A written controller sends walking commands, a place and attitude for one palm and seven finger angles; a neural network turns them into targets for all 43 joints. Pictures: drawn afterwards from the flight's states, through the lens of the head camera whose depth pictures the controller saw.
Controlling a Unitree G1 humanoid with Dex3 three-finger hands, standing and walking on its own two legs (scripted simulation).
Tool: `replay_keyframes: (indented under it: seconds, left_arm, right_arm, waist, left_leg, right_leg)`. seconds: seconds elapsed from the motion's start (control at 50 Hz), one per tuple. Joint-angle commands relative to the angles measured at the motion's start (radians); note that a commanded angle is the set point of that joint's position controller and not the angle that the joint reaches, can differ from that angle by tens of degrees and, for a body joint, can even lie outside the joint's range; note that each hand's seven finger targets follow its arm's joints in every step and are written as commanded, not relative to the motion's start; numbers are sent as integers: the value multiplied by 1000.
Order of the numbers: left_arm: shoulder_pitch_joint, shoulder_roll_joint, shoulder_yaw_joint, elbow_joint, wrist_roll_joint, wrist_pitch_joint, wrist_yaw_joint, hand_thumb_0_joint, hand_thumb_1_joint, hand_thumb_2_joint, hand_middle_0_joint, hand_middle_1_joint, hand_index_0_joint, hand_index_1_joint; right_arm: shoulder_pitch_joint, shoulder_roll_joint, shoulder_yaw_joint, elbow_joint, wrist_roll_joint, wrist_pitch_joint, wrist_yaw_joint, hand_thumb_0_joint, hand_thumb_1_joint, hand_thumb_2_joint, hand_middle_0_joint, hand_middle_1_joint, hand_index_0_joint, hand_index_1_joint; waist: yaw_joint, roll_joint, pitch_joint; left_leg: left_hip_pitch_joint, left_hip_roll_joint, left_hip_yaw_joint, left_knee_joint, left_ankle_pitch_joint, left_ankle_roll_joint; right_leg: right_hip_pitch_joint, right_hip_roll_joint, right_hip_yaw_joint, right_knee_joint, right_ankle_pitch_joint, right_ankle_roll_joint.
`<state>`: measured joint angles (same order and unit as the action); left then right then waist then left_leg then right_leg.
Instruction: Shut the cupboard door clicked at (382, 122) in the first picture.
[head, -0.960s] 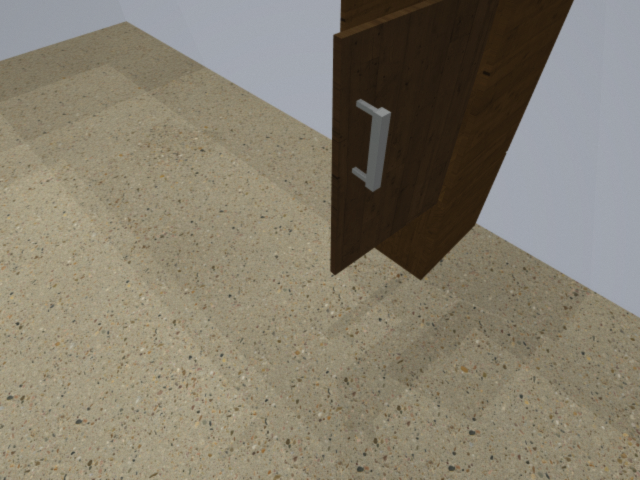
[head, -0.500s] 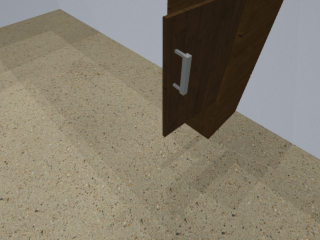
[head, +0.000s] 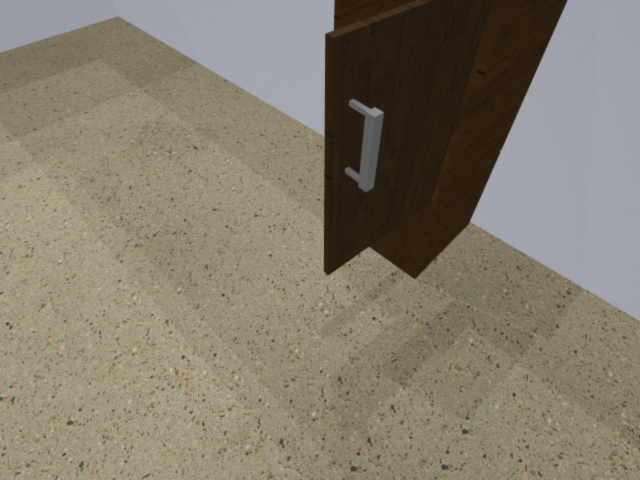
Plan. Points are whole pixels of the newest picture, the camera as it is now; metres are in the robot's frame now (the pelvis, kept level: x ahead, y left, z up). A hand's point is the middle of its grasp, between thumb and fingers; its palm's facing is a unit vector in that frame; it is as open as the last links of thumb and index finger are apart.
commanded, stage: look at it before walking up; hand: left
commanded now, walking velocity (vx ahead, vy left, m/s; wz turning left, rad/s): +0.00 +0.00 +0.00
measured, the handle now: (361, 147) +0.64 -0.04 +0.04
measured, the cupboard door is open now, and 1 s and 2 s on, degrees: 84 84 84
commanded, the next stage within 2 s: walk around to get in front in 0.08 s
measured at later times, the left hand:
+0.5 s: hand out of the picture +0.05 +0.22 -0.18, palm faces -0.10 -0.96 -0.26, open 7.3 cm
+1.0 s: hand out of the picture +0.06 +0.17 -0.17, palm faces -0.30 -0.92 -0.26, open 7.3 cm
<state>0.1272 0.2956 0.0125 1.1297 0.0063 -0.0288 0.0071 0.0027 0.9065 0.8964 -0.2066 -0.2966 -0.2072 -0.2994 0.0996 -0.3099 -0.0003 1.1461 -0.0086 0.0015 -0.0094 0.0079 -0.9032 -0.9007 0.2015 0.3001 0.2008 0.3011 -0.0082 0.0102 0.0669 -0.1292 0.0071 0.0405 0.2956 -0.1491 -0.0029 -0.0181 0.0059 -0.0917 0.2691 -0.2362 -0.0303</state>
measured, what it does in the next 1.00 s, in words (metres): lifts its left foot, turning right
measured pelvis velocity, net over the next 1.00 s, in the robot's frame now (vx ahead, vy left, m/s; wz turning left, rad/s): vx -0.04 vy -0.01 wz -0.38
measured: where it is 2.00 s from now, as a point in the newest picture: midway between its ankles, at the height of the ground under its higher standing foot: outside the picture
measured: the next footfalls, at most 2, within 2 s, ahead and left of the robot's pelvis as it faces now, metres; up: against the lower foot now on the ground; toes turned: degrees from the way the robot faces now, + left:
left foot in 1.16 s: +0.06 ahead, +0.12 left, +0.00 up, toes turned -28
right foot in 1.56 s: -0.11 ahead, -0.09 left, +0.00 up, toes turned -45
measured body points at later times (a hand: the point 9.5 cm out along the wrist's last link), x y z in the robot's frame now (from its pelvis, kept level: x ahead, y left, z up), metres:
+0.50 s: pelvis -0.01 +0.01 -0.01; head +0.03 +0.00 +0.44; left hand +0.06 +0.27 -0.16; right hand +0.03 -0.26 -0.16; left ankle +0.01 +0.12 -0.75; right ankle -0.05 -0.09 -0.75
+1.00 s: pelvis -0.04 -0.01 -0.01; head +0.02 -0.04 +0.44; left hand +0.08 +0.22 -0.15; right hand -0.01 -0.29 -0.15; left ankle +0.00 +0.14 -0.68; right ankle -0.06 -0.10 -0.75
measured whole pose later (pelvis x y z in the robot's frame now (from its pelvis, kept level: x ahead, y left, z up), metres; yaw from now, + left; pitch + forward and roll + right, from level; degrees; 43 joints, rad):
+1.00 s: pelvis -0.04 -0.01 -0.01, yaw -22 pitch +1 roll +1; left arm 0.24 0.20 0.07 0.96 0.02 0.02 0.01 0.00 0.91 0.90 -0.21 -0.30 -0.21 -0.30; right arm 0.05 -0.24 -0.06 0.94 0.00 0.06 -0.03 0.01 -0.91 -0.90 0.20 0.30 0.20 0.30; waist 0.03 -0.01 0.13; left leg -0.47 0.03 -0.02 1.02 -0.42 -0.08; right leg -0.26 0.06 0.11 0.48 -0.23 -0.04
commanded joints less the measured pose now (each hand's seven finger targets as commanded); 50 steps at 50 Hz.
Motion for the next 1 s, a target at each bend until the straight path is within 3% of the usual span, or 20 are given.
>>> replay_keyframes:
  seconds: [0.0,0.18,0.26,0.38,0.44,0.48,0.5,0.54,0.56,0.6,0.64,0.66,0.68,0.7,0.72,0.74,0.76,0.82,0.86,0.98]
  left_arm:
    - [-7,202,33,-44,2,-16,16,0,900,900,-200,-300,-200,-300]
    - [-8,203,32,-45,3,-14,14,0,900,900,-200,-300,-200,-300]
    - [35,108,23,-47,3,19,20,0,900,900,-200,-300,-200,-300]
    - [67,132,55,-107,10,50,13,0,900,900,-200,-300,-200,-300]
    - [63,120,61,-145,13,60,6,0,900,900,-200,-300,-200,-300]
    - [56,98,62,-170,15,66,-2,0,900,900,-200,-300,-200,-300]
    - [60,80,64,-180,15,70,-6,0,900,900,-200,-300,-200,-300]
    - [40,53,65,-206,17,81,-15,0,900,900,-200,-300,-200,-300]
    - [35,44,68,-218,17,84,-18,0,900,900,-200,-300,-200,-300]
    - [69,26,71,-216,16,80,-24,0,900,900,-200,-300,-200,-300]
    - [172,38,84,-186,19,72,-27,0,900,900,-200,-300,-200,-300]
    - [221,93,97,-174,29,62,-19,0,900,900,-200,-300,-200,-300]
    - [225,201,116,-181,38,52,-1,0,900,900,-200,-300,-200,-300]
    - [226,198,116,-185,23,50,10,0,900,900,-200,-300,-200,-300]
    - [177,178,113,-201,18,49,13,0,900,900,-200,-300,-200,-300]
    - [120,144,111,-218,22,49,17,0,900,900,-200,-300,-200,-300]
    - [99,118,103,-229,18,46,18,0,900,900,-200,-300,-200,-300]
    - [139,99,99,-223,16,33,26,0,900,900,-200,-300,-200,-300]
    - [178,107,100,-219,15,34,26,0,900,900,-200,-300,-200,-300]
    - [175,118,108,-227,24,44,21,0,900,900,-200,-300,-200,-300]
  right_arm:
    - [-18,-184,-33,-52,-3,-23,-13,0,-900,-900,200,300,200,300]
    - [-24,-193,-35,-53,-5,-23,-14,0,-900,-900,200,300,200,300]
    - [55,-82,-21,-44,-8,-1,-24,0,-900,-900,200,300,200,300]
    - [67,-101,-55,-109,-11,21,-36,0,-900,-900,200,300,200,300]
    - [68,-104,-68,-143,-11,25,-38,0,-900,-900,200,300,200,300]
    - [83,-118,-76,-155,-15,24,-39,0,-900,-900,200,300,200,300]
    - [84,-125,-81,-162,-17,21,-39,0,-900,-900,200,300,200,300]
    - [103,-138,-86,-168,-22,11,-37,0,-900,-900,200,300,200,300]
    - [98,-133,-86,-177,-24,8,-38,0,-900,-900,200,300,200,300]
    - [54,-125,-87,-200,-26,5,-37,0,-900,-900,200,300,200,300]
    - [0,-126,-91,-221,-17,14,-36,0,-900,-900,200,300,200,300]
    - [-23,-85,-90,-240,-7,23,-32,0,-900,-900,200,300,200,300]
    - [-40,-11,-81,-279,-1,27,-23,0,-900,-900,200,300,200,300]
    - [-47,-42,-85,-279,-4,36,-19,0,-900,-900,200,300,200,300]
    - [-8,-40,-88,-268,-2,40,-11,0,-900,-900,200,300,200,300]
    - [-37,-30,-89,-252,-3,41,-15,0,-900,-900,200,300,200,300]
    - [-25,-25,-89,-246,-5,39,-15,0,-900,-900,200,300,200,300]
    - [-15,4,-81,-247,-1,34,-17,0,-900,-900,200,300,200,300]
    - [-35,15,-77,-256,1,36,-21,0,-900,-900,200,300,200,300]
    - [-78,8,-77,-292,7,30,-28,0,-900,-900,200,300,200,300]
  waist:
    - [-1,-25,-101]
    - [-1,-8,-87]
    - [-9,-21,-98]
    - [-5,-32,-77]
    - [-7,-1,-54]
    - [-9,68,-43]
    - [-5,122,-44]
    - [-8,204,-52]
    - [-4,194,-56]
    - [28,164,-73]
    - [84,66,-109]
    - [108,-142,-76]
    - [111,-434,-35]
    - [111,-329,-25]
    - [73,-228,-25]
    - [53,-206,-17]
    - [35,-183,-28]
    - [35,-105,-121]
    - [49,-97,-147]
    - [55,-168,-108]
  left_leg:
    - [77,125,-109,-3,242,22]
    - [85,130,-105,-10,231,21]
    - [76,143,-49,60,247,0]
    - [26,162,9,159,189,2]
    - [19,191,-9,154,116,19]
    - [8,251,-58,106,58,55]
    - [-1,303,-98,68,46,88]
    - [-6,411,-164,-8,102,168]
    - [-21,429,-154,-6,118,181]
    - [-54,401,-76,56,170,152]
    - [-149,323,22,211,69,80]
    - [-251,204,94,411,-127,10]
    - [-460,34,119,667,-475,-55]
    - [-467,44,-29,811,-466,-42]
    - [-459,71,-42,852,-397,-45]
    - [-477,69,-62,887,-340,-49]
    - [-488,73,-70,901,-285,-58]
    - [-456,60,-59,836,-248,-75]
    - [-447,45,-55,795,-249,-79]
    - [-394,25,-69,647,-296,-73]
  right_leg:
    - [-22,-164,108,-38,309,-1]
    - [-40,-160,122,-45,282,-6]
    - [-66,-157,137,24,369,3]
    - [-144,-147,190,146,402,-19]
    - [-229,-113,204,203,302,-15]
    - [-289,-63,181,291,168,-1]
    - [-311,-37,153,379,60,8]
    - [-356,-13,89,584,-310,24]
    - [-353,-33,105,623,-341,22]
    - [-294,-50,90,543,-297,21]
    - [-131,-39,52,320,-85,29]
    - [-90,-124,208,112,57,3]
    - [-84,-364,610,-22,224,-98]
    - [-124,-388,608,-12,258,-167]
    - [-161,-369,532,-11,114,-190]
    - [-169,-297,527,18,152,-173]
    - [-131,-264,470,53,249,-156]
    - [-18,-228,405,131,535,-143]
    - [20,-216,410,146,601,-143]
    - [-45,-213,501,131,520,-171]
